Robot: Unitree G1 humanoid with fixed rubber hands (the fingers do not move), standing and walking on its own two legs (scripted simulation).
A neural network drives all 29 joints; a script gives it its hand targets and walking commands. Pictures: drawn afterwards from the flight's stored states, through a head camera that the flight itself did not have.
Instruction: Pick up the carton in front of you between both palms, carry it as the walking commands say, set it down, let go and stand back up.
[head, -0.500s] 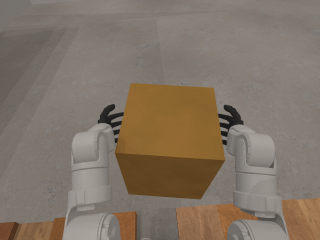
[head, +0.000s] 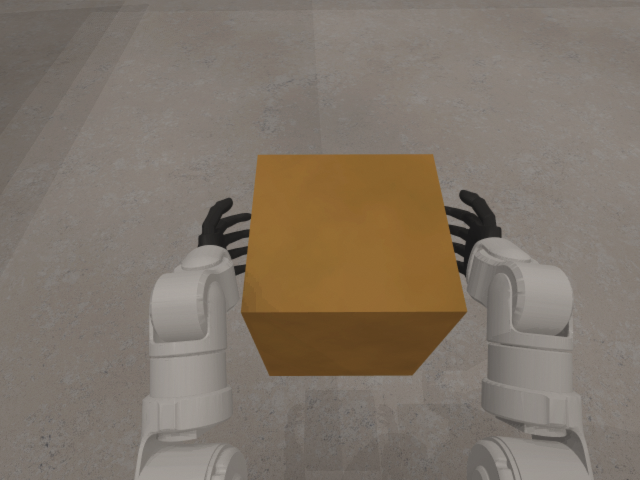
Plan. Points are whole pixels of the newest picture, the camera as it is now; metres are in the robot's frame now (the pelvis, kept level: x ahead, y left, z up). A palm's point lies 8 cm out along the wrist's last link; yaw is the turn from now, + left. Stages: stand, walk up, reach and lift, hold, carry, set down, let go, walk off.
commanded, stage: carry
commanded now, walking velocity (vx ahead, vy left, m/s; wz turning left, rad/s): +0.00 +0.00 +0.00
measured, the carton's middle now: (342, 276) +0.37 +0.02 +0.03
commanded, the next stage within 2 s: none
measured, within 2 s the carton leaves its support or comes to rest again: neither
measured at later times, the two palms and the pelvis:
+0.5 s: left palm (218, 182) +0.48 +0.20 +0.08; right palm (434, 193) +0.48 -0.10 +0.08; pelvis +0.13 +0.04 +0.00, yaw +1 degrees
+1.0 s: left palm (206, 172) +0.50 +0.23 +0.08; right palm (417, 184) +0.49 -0.07 +0.09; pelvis +0.16 +0.06 -0.04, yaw -1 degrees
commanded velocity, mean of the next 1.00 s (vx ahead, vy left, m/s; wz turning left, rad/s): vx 0.00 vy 0.00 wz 0.00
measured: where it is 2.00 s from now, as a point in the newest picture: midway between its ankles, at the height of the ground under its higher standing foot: outside the picture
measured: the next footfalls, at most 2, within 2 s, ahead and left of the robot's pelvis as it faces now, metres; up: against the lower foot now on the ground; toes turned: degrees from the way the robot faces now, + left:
left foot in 0.10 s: +0.13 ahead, +0.10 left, -0.06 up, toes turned +1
left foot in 0.66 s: +0.32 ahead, +0.14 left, -0.06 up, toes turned +2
